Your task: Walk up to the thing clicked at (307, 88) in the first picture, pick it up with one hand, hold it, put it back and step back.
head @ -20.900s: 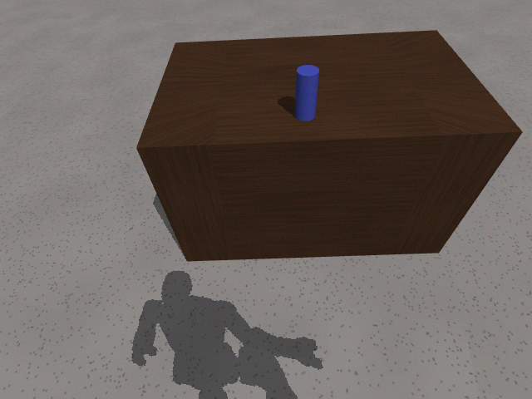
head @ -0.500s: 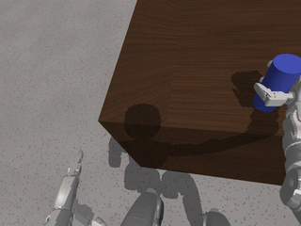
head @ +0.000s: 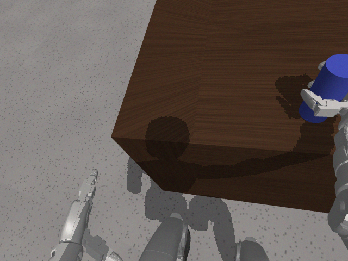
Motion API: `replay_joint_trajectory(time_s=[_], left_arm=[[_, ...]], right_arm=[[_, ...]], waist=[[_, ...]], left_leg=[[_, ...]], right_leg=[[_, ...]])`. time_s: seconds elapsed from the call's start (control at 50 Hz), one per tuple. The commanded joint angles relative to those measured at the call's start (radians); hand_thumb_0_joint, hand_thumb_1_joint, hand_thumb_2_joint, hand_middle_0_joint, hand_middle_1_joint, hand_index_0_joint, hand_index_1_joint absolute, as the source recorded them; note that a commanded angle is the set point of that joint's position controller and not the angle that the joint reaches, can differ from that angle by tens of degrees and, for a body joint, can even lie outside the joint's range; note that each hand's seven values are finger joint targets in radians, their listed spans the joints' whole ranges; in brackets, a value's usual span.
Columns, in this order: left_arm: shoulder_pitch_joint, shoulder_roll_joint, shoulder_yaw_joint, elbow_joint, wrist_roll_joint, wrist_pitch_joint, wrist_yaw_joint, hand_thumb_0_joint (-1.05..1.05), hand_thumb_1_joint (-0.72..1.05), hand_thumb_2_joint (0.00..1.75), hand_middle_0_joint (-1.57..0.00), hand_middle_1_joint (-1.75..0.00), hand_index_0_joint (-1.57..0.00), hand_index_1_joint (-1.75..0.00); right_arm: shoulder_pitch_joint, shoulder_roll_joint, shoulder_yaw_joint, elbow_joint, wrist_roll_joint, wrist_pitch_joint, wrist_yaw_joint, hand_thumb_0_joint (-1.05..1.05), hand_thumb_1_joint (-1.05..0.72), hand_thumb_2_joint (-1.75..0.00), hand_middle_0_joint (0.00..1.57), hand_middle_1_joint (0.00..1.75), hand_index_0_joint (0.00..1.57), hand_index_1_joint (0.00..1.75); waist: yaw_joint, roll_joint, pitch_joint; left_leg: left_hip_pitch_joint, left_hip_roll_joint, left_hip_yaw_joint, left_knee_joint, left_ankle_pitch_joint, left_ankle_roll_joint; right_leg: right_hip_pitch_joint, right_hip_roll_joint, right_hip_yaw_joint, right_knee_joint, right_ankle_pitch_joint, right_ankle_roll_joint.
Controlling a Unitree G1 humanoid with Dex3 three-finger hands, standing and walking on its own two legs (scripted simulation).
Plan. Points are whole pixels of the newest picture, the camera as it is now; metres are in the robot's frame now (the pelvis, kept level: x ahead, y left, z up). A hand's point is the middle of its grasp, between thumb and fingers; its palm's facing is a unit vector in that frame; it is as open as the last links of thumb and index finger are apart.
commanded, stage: open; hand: right
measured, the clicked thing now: (326, 92) +0.49 -0.21 +0.04
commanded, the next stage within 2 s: withdraw in 0.46 s
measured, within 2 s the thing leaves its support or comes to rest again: neither
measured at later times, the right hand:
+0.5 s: hand (324, 90) +0.49 -0.20 +0.04, palm faces +0.17 +0.98 +0.01, open 14.4 cm
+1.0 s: hand out of the picture +0.51 -0.27 +0.15, palm faces +0.23 +0.97 -0.03, open 17.3 cm
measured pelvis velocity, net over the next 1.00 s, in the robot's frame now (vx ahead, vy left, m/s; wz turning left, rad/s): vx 0.02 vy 0.00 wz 0.00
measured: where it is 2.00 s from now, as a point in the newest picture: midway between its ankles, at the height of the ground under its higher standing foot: outside the picture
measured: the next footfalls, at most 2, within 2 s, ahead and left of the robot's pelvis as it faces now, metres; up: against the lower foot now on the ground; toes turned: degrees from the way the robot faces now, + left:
none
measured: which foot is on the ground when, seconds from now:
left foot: down 0.00-1.00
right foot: down 0.00-1.00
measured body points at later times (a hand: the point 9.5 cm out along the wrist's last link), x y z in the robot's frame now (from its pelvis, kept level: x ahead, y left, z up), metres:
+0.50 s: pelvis -0.01 +0.01 +0.00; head +0.12 -0.03 +0.43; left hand +0.15 +0.28 +0.00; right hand +0.48 -0.26 +0.05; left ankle +0.07 +0.14 -0.65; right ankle +0.00 -0.12 -0.65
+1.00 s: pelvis +0.02 +0.00 +0.03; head +0.11 -0.03 +0.47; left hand +0.16 +0.27 +0.00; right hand +0.49 -0.32 +0.15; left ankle +0.07 +0.14 -0.65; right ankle +0.00 -0.12 -0.65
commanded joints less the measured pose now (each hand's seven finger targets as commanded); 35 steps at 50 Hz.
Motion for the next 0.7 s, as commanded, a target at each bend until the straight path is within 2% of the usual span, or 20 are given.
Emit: replay_joint_trajectory(time_s=[0.0,0.04,0.06,0.1,0.16,0.2,0.26,0.32,0.38,0.4,0.44,0.46,0.5,0.52,0.54,0.56,0.58,0.62,0.66,0.68], left_arm=[[0.028,0.18,0.13,-0.183,-0.007,-0.042,0.014,0.0,-0.53,0.04,-0.06,-0.05,-0.06,-0.05],[0.005,0.184,0.13,-0.2,-0.008,-0.044,0.016,0.0,-0.55,0.06,-0.05,-0.04,-0.05,-0.05],[0.026,0.173,0.12,-0.187,-0.009,-0.042,0.015,0.0,-0.55,0.06,-0.06,-0.05,-0.05,-0.05],[-0.009,0.168,0.108,-0.215,-0.016,-0.046,0.015,0.0,-0.56,0.06,-0.05,-0.05,-0.05,-0.05],[0.042,0.158,0.102,-0.199,-0.016,-0.04,0.018,0.0,-0.55,0.06,-0.05,-0.05,-0.05,-0.05],[0.051,0.158,0.099,-0.186,-0.016,-0.037,0.019,0.0,-0.56,0.06,-0.05,-0.04,-0.05,-0.05],[0.065,0.164,0.11,-0.203,-0.017,-0.034,0.019,0.0,-0.56,0.06,-0.05,-0.05,-0.05,-0.05],[0.058,0.166,0.114,-0.196,-0.015,-0.032,0.019,0.0,-0.56,0.06,-0.06,-0.05,-0.05,-0.05],[0.052,0.163,0.114,-0.182,-0.014,-0.034,0.021,0.0,-0.56,0.06,-0.05,-0.05,-0.05,-0.06],[0.023,0.167,0.113,-0.22,-0.015,-0.037,0.022,0.0,-0.57,0.06,-0.06,-0.05,-0.05,-0.06],[0.029,0.17,0.115,-0.228,-0.016,-0.037,0.025,0.0,-0.57,0.06,-0.05,-0.05,-0.04,-0.06],[0.042,0.164,0.106,-0.202,-0.015,-0.033,0.024,0.0,-0.57,0.06,-0.05,-0.05,-0.04,-0.06],[0.041,0.166,0.108,-0.218,-0.016,-0.035,0.026,0.0,-0.57,0.06,-0.05,-0.05,-0.04,-0.06],[0.048,0.165,0.102,-0.212,-0.016,-0.033,0.026,0.0,-0.57,0.07,-0.05,-0.04,-0.04,-0.06],[0.063,0.159,0.106,-0.207,-0.017,-0.03,0.026,0.0,-0.57,0.07,-0.05,-0.04,-0.04,-0.06],[0.082,0.155,0.094,-0.19,-0.015,-0.029,0.024,0.0,-0.54,0.04,-0.06,-0.05,-0.05,-0.05],[0.066,0.147,0.091,-0.188,-0.015,-0.028,0.023,0.0,-0.54,0.04,-0.06,-0.05,-0.06,-0.05],[0.053,0.147,0.083,-0.201,-0.016,-0.03,0.024,0.0,-0.54,0.04,-0.06,-0.05,-0.06,-0.05],[0.035,0.204,0.134,-0.272,-0.017,-0.027,0.033,0.0,-0.54,0.04,-0.06,-0.05,-0.05,-0.05],[0.085,0.194,0.126,-0.234,-0.017,-0.02,0.034,0.0,-0.54,0.04,-0.06,-0.05,-0.05,-0.05]], right_arm=[[-0.462,-0.213,-0.003,-0.273,0.009,-0.069,0.015,0.0,0.07,-0.65,1.16,0.93,1.17,0.93],[-0.465,-0.213,-0.008,-0.274,0.012,-0.068,0.014,0.0,0.18,-0.63,1.06,0.88,1.06,0.88],[-0.447,-0.195,-0.004,-0.228,0.015,-0.063,0.017,0.0,0.21,-0.58,1.02,0.83,1.03,0.83],[-0.457,-0.224,-0.021,-0.251,0.018,-0.066,0.018,0.0,0.25,-0.48,0.94,0.72,0.95,0.73],[-0.441,-0.227,-0.025,-0.222,0.019,-0.058,0.025,0.0,0.32,-0.37,0.82,0.6,0.83,0.61],[-0.432,-0.254,-0.046,-0.217,0.018,-0.053,0.025,0.0,0.37,-0.28,0.73,0.5,0.73,0.5],[-0.424,-0.239,-0.034,-0.212,0.017,-0.048,0.031,0.0,0.4,-0.23,0.62,0.42,0.62,0.42],[-0.442,-0.257,-0.034,-0.232,0.012,-0.051,0.029,0.0,0.43,-0.19,0.51,0.35,0.51,0.35],[-0.447,-0.227,-0.017,-0.237,0.018,-0.049,0.032,0.0,0.48,-0.13,0.39,0.26,0.39,0.26],[-0.442,-0.26,-0.042,-0.238,0.016,-0.05,0.028,0.0,0.48,-0.11,0.36,0.23,0.36,0.23],[-0.452,-0.262,-0.037,-0.248,0.016,-0.051,0.027,0.0,0.5,-0.08,0.27,0.17,0.27,0.17],[-0.437,-0.255,-0.029,-0.229,0.015,-0.047,0.025,0.0,0.51,-0.06,0.22,0.13,0.21,0.13],[-0.444,-0.269,-0.043,-0.247,0.014,-0.049,0.024,0.0,0.51,-0.03,0.14,0.07,0.14,0.07],[-0.428,-0.265,-0.043,-0.243,0.014,-0.045,0.024,0.0,0.51,-0.03,0.11,0.06,0.11,0.06],[-0.43,-0.252,-0.027,-0.237,0.013,-0.042,0.025,0.0,0.49,-0.04,0.09,0.06,0.09,0.06],[-0.413,-0.22,-0.02,-0.215,0.017,-0.037,0.025,0.0,0.51,-0.05,0.08,0.06,0.08,0.06],[-0.393,-0.23,-0.019,-0.192,0.015,-0.038,0.025,0.0,0.48,-0.05,0.08,0.06,0.07,0.06],[-0.452,-0.29,-0.045,-0.271,0.013,-0.048,0.021,0.0,0.5,-0.05,0.07,0.06,0.07,0.05],[-0.5,-0.39,-0.099,-0.372,0.011,-0.055,0.01,0.0,0.5,-0.04,0.07,0.05,0.06,0.05],[-0.475,-0.389,-0.095,-0.35,0.009,-0.045,0.011,0.0,0.49,-0.04,0.07,0.05,0.06,0.05]], waist=[[0.011,-0.22,-0.507],[0.007,-0.208,-0.511],[0.013,-0.175,-0.477],[-0.004,-0.164,-0.5],[0.004,-0.156,-0.481],[0.003,-0.156,-0.474],[0.014,-0.156,-0.466],[0.001,-0.171,-0.449],[0.007,-0.171,-0.458],[-0.004,-0.159,-0.474],[0.003,-0.164,-0.492],[-0.004,-0.161,-0.471],[-0.001,-0.167,-0.5],[-0.016,-0.181,-0.505],[-0.001,-0.185,-0.488],[-0.003,-0.165,-0.46],[-0.006,-0.15,-0.426],[-0.017,-0.189,-0.488],[-0.027,-0.222,-0.6],[-0.028,-0.235,-0.575]], left_leg=[[0.313,-0.045,0.008,-0.05,0.24,0.046],[0.337,-0.043,0.007,-0.053,0.243,0.045],[0.34,-0.044,0.011,-0.059,0.232,0.043],[0.377,-0.038,0.004,-0.061,0.221,0.04],[0.387,-0.036,-0.007,-0.077,0.196,0.034],[0.392,-0.033,-0.015,-0.076,0.208,0.034],[0.38,-0.037,-0.01,-0.073,0.207,0.036],[0.345,-0.036,-0.013,-0.075,0.158,0.035],[0.346,-0.038,-0.008,-0.072,0.153,0.037],[0.361,-0.038,-0.009,-0.075,0.159,0.033],[0.381,-0.036,-0.013,-0.079,0.152,0.032],[0.377,-0.036,-0.012,-0.083,0.134,0.031],[0.39,-0.038,-0.008,-0.075,0.179,0.032],[0.388,-0.038,-0.007,-0.072,0.191,0.034],[0.38,-0.039,-0.009,-0.076,0.185,0.034],[0.362,-0.043,-0.002,-0.073,0.185,0.036],[0.354,-0.043,0.0,-0.08,0.157,0.034],[0.364,-0.042,-0.001,-0.072,0.173,0.037],[0.424,-0.042,0.001,-0.075,0.226,0.038],[0.442,-0.042,0.001,-0.084,0.25,0.038]], right_leg=[[0.265,0.014,0.016,-0.159,0.436,0.015],[0.247,0.017,0.012,-0.16,0.41,0.012],[0.224,0.019,0.012,-0.161,0.385,0.01],[0.194,0.023,0.007,-0.162,0.34,0.004],[0.172,0.026,-0.004,-0.158,0.284,-0.004],[0.144,0.03,-0.008,-0.15,0.282,-0.007],[0.152,0.031,-0.006,-0.153,0.289,-0.007],[0.15,0.029,-0.004,-0.157,0.246,-0.008],[0.15,0.027,0.002,-0.157,0.241,-0.007],[0.152,0.028,-0.001,-0.153,0.246,-0.008],[0.148,0.027,-0.002,-0.155,0.233,-0.009],[0.132,0.027,-0.002,-0.159,0.214,-0.01],[0.155,0.029,-0.003,-0.154,0.263,-0.008],[0.17,0.03,-0.005,-0.157,0.282,-0.005],[0.168,0.029,-0.007,-0.156,0.27,-0.006],[0.165,0.03,-0.002,-0.16,0.28,-0.005],[0.139,0.029,-0.001,-0.164,0.249,-0.008],[0.185,0.024,0.003,-0.166,0.281,-0.001],[0.262,0.026,0.002,-0.172,0.346,0.004],[0.279,0.029,-0.005,-0.175,0.375,0.005]])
